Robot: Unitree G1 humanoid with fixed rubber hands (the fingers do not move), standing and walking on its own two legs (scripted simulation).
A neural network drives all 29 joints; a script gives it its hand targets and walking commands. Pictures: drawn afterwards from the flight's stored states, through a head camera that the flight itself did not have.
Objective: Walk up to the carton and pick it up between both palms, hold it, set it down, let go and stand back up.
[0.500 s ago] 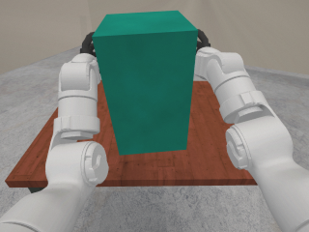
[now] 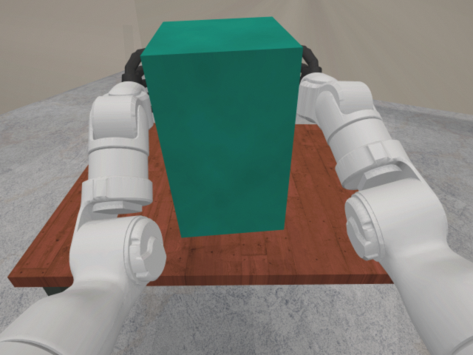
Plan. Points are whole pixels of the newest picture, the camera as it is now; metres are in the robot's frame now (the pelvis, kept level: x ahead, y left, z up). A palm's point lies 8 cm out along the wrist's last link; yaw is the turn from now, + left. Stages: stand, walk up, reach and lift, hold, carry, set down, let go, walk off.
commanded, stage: hold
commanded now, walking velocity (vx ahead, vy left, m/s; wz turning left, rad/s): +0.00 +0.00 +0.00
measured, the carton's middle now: (225, 129) +0.36 +0.00 +0.27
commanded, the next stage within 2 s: none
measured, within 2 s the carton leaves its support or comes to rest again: neither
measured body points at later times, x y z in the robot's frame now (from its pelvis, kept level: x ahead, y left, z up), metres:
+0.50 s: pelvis +0.00 +0.00 +0.00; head -0.10 +0.01 +0.44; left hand +0.38 +0.13 +0.31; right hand +0.38 -0.13 +0.32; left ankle +0.01 +0.14 -0.75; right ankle +0.00 -0.13 -0.75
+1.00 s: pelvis +0.00 +0.00 +0.00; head -0.09 +0.01 +0.44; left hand +0.39 +0.14 +0.31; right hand +0.39 -0.13 +0.31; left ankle +0.01 +0.14 -0.75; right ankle +0.00 -0.13 -0.75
